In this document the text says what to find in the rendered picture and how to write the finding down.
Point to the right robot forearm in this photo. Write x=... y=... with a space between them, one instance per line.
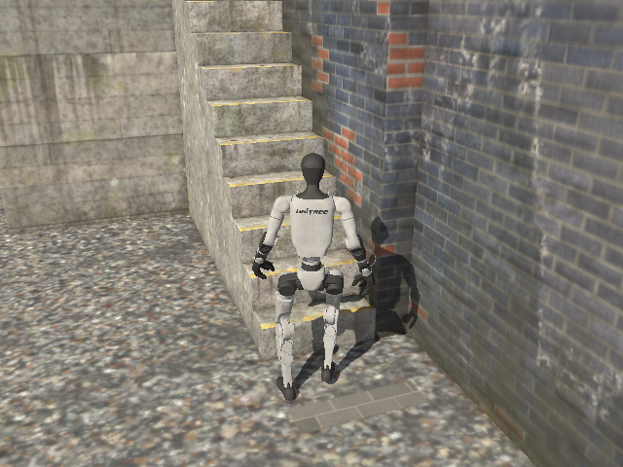
x=361 y=259

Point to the right robot upper arm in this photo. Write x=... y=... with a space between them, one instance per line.
x=343 y=206

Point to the left robot hand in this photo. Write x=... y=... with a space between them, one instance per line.
x=266 y=265

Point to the left robot upper arm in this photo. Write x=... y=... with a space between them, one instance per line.
x=282 y=204

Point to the right robot hand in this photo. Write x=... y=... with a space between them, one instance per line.
x=370 y=280

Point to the robot right thigh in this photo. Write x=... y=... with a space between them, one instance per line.
x=334 y=285

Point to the robot left shin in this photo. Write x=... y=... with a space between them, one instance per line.
x=285 y=354

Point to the left robot forearm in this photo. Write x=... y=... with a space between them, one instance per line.
x=262 y=251

